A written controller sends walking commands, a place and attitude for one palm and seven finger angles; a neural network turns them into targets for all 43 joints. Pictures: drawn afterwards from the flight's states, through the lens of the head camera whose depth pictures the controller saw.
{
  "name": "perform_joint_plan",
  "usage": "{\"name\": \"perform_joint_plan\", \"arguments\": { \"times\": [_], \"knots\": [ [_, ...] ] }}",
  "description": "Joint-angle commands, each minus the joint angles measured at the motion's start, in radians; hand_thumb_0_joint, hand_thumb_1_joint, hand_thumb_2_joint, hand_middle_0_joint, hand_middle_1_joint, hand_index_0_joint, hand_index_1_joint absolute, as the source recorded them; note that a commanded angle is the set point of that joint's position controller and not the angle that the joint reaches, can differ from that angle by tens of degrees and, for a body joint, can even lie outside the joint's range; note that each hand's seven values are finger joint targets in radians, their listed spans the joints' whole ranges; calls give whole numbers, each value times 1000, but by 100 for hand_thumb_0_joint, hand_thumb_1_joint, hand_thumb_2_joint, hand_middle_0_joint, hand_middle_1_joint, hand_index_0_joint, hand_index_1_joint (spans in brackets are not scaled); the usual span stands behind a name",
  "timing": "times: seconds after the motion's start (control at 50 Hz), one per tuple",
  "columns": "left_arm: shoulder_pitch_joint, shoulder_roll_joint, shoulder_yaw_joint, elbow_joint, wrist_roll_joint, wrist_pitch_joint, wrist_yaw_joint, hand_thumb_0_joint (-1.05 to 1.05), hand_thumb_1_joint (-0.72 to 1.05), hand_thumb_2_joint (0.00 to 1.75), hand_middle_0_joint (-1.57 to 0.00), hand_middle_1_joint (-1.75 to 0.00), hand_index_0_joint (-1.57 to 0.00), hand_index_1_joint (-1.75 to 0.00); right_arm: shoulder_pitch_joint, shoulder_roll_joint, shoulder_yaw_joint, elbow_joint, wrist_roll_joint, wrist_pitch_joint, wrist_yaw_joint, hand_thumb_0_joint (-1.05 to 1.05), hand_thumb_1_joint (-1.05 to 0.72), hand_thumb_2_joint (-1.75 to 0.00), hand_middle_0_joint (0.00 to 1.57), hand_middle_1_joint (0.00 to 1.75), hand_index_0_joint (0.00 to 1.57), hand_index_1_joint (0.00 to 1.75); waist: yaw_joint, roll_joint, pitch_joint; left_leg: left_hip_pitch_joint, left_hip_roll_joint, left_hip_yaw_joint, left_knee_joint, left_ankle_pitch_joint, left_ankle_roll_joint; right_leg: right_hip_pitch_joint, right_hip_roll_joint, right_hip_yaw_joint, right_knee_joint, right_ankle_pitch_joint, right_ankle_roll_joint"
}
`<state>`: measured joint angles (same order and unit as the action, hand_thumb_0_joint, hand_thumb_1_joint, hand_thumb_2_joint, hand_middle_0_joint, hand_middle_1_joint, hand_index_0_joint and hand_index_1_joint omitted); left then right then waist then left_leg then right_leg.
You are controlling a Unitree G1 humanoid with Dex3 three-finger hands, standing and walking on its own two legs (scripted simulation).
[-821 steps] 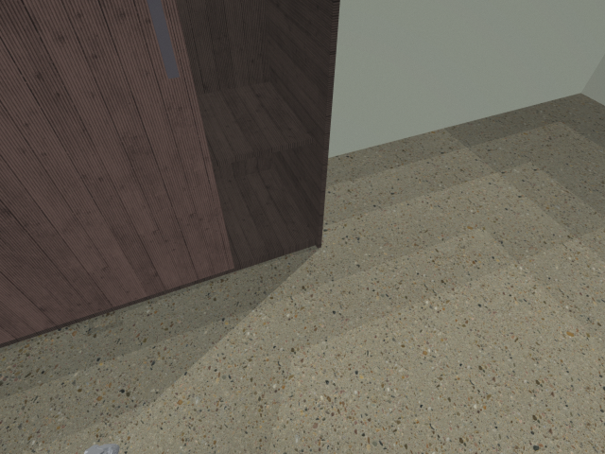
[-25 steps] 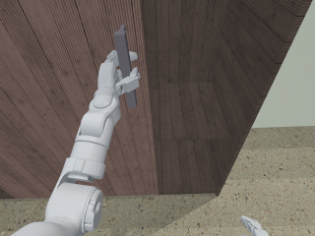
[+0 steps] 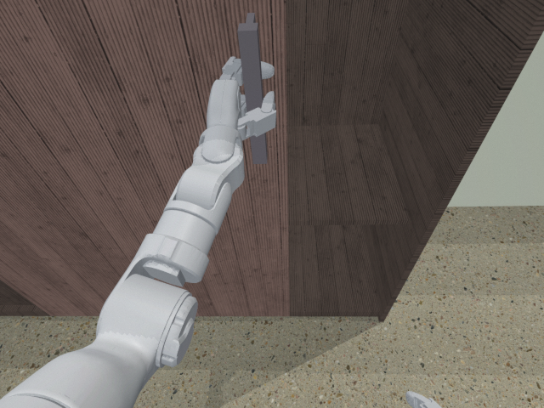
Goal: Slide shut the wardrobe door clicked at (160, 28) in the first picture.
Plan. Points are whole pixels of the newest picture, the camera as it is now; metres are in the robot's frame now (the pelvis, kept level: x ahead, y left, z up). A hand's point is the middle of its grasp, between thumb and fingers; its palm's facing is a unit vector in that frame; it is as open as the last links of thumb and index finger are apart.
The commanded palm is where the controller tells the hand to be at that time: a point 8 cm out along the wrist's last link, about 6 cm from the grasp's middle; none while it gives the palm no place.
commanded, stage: step sideways, sliding the door along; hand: left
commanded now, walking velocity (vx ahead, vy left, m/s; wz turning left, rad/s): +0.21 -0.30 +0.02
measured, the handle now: (256, 95) +0.51 +0.04 +0.21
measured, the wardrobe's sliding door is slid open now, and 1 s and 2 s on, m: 0.33 0.21 0.00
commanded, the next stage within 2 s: stop walking and hold the door there in 1.72 s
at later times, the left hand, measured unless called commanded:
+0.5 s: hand (298, 116) +0.46 -0.02 +0.21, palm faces -0.13 -0.98 -0.13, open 6.6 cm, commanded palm +0.45 +0.02 +0.22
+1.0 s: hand (362, 113) +0.46 -0.11 +0.21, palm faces +0.03 -1.00 -0.05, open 6.3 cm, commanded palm +0.45 -0.12 +0.21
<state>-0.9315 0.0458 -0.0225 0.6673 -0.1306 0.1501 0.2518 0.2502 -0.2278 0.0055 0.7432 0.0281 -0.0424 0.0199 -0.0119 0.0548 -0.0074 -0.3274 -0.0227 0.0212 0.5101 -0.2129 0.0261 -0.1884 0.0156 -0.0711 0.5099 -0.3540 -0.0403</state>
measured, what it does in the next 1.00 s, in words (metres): steps to the right: right foot, then left foot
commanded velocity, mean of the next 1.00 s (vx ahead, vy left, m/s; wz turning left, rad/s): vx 0.08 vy -0.29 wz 0.02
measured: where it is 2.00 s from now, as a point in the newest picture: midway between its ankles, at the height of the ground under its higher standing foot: outside the picture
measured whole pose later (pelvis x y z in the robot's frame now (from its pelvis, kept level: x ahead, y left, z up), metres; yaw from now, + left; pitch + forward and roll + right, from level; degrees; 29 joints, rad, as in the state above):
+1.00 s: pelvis +0.05 -0.22 -0.01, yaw +9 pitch -4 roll +0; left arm -0.84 0.10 -0.14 0.29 -0.12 -0.10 0.11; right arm 0.06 -0.20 -0.07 0.65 0.05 -0.02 0.03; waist 0.09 0.02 0.30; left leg -0.23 0.10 -0.06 0.64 -0.33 -0.08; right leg -0.42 -0.01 -0.02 0.95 -0.41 -0.03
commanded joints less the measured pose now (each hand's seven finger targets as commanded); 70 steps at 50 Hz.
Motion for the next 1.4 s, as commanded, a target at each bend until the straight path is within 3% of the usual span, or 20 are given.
{"name": "perform_joint_plan", "arguments": {
  "times": [0.0, 0.14, 0.22, 0.28, 0.34, 0.42, 0.46, 0.5, 0.54, 0.62, 0.7, 0.76, 0.84, 0.88, 0.92, 1.06, 1.14, 1.24, 1.3, 1.38],
  "knots": [
    [-639, 208, 10, -300, 50, -262, -151, 0, 90, 90, -45, -140, -45, -140, -57, -123, -55, -150, 3, -43, -40, 0, -90, -90, 20, 30, 20, 30, -55, -104, -343, 331, 131, -100, -8, 112, 68, -106, -31, 76, -34, 220, 56],
    [-576, 221, 15, -310, 31, -309, -197, 0, 90, 90, -45, -140, -45, -140, -68, -117, -43, -172, 0, -30, -78, 0, -90, -90, 20, 30, 20, 30, -43, 45, -271, 401, 346, -437, -106, 14, 170, -261, -7, 102, 162, -155, 6],
    [-561, 249, 43, -312, 42, -306, -204, 0, 90, 90, -45, -140, -45, -140, -64, -123, -41, -169, 11, -14, -78, 0, -90, -90, 20, 30, 20, 30, -24, -39, -289, 254, 250, -207, 78, 226, 100, 12, -24, 100, -136, 22, -4],
    [-564, 246, 68, -293, 51, -297, -215, 0, 90, 90, -45, -140, -45, -140, -105, -95, -49, -169, 18, -6, -78, 0, -90, -90, 20, 30, 20, 30, 0, -413, -181, -131, 44, 15, 453, -134, 11, 274, -216, 329, -234, 537, -90],
    [-539, 190, 26, -347, 74, -352, -222, 0, 90, 90, -45, -140, -45, -140, -110, -59, -35, -148, 6, -23, -78, 0, -90, -90, 20, 30, 20, 30, 11, -148, -185, -209, 40, -5, 449, -221, 18, 408, -235, 246, -80, 820, -115],
    [-495, 221, 52, -481, 59, -380, -212, 0, 90, 90, -45, -140, -45, -140, -115, -72, -52, -183, -6, -4, -83, 0, -90, -90, 20, 30, 20, 30, -6, -178, -272, 143, 17, 102, 16, 57, 44, 286, -124, 53, 163, 1018, -1],
    [-497, 181, 10, -530, 36, -383, -221, 0, 90, 90, -45, -140, -45, -140, -91, -128, -83, -185, 0, 11, -65, 0, -90, -90, 20, 30, 20, 30, -65, 39, -350, 680, 308, -268, -101, 700, 215, -274, -8, 28, 656, 421, 94],
    [-564, 195, 7, -544, 44, -369, -245, 0, 90, 90, -45, -140, -45, -140, -144, -98, -81, -192, -6, 21, -15, 0, -90, -90, 20, 30, 20, 30, -65, 19, -315, 691, 522, -558, 14, 742, 298, -525, -26, 302, 852, -175, 11],
    [-513, 296, 82, -585, 66, -358, -247, 0, 90, 90, -45, -140, -45, -140, -160, -106, -78, -191, -3, 37, -33, 0, -90, -90, 20, 30, 20, 30, -28, 14, -256, 607, 518, -515, 38, 608, 267, -591, -107, 334, 659, -208, -2],
    [-541, 105, -80, -566, 68, -354, -259, 0, 90, 90, -45, -140, -45, -140, -152, -105, -79, -214, 29, 12, -37, 0, -90, -90, 20, 30, 20, 30, -35, 102, -306, 260, 323, -112, 13, 366, 142, -54, -41, 47, 249, 9, 29],
    [-562, -48, -214, -544, 57, -345, -269, 0, 90, 90, -45, -140, -45, -140, -211, -87, -73, -231, 60, -21, -38, 0, -90, -90, 20, 30, 20, 30, -20, 96, -237, 62, 234, -11, 180, 77, 55, 152, -14, -30, 80, 161, 44],
    [-596, -29, -233, -538, 72, -318, -238, 0, 90, 90, -45, -140, -45, -140, -211, -54, -95, -210, 55, -36, -54, 0, -90, -90, 20, 30, 20, 30, -20, -507, -189, -47, -2, -6, 543, -336, -37, 63, -243, 416, -251, 119, -107],
    [-598, -100, -293, -673, 53, -361, -207, 0, 90, 90, -45, -140, -45, -140, -233, -49, -80, -156, 25, -47, -50, 0, -90, -90, 20, 30, 20, 30, -75, -183, -303, 261, 83, -10, -10, -19, -10, 57, -171, 72, 118, 471, -49],
    [-548, -144, -345, -687, 40, -368, -223, 0, 90, 90, -45, -140, -45, -140, -220, -102, -114, -209, 25, -33, -19, 0, -90, -90, 20, 30, 20, 30, -55, 166, -352, 558, 473, -437, -98, 591, 144, -330, -63, 76, 477, -65, 30],
    [-592, -120, -339, -780, 53, -400, -247, 0, 90, 90, -45, -140, -45, -140, -250, -81, -109, -222, 23, -26, 18, 0, -90, -90, 20, 30, 20, 30, -56, 110, -303, 516, 469, -360, 10, 727, 201, -350, -91, 178, 571, -113, 11],
    [-373, -105, -341, -828, 92, -390, -248, 0, 90, 90, -45, -140, -45, -140, -264, -71, -96, -281, 46, -7, 27, 0, -90, -90, 20, 30, 20, 30, -46, 107, -291, 416, 308, -60, 221, 711, 15, 69, -18, 20, -44, 313, 26],
    [-277, -59, -312, -890, 99, -391, -237, 0, 90, 90, -45, -140, -45, -140, -312, -11, -103, -278, 49, -19, -12, 0, -90, -90, 20, 30, 20, 30, -17, -424, -294, -56, 91, -41, 464, -334, -39, 378, -250, 283, 21, 1307, -99],
    [-268, -133, -393, -1031, 71, -406, -224, 0, 90, 90, -45, -140, -45, -140, -305, -39, -109, -261, 31, -21, -9, 0, -90, -90, 20, 30, 20, 30, -50, -165, -406, 373, 259, 4, -21, 387, 3, 120, -158, 113, 172, 929, 11],
    [-288, -158, -393, -1030, 83, -426, -249, 0, 90, 90, -45, -140, -45, -140, -264, -67, -118, -300, 14, -20, 40, 0, -90, -90, 20, 30, 20, 30, -68, 181, -383, 661, 523, -147, 54, 946, 158, -300, -69, 167, 356, -129, 25],
    [-274, -74, -317, -992, 118, -422, -228, 0, 90, 90, -45, -140, -45, -140, -296, -52, -108, -308, 35, -23, 37, 0, -90, -90, 20, 30, 20, 30, -56, 55, -336, 403, 375, 56, 202, 603, 8, 69, -52, 54, -10, 276, 31]
  ]
}}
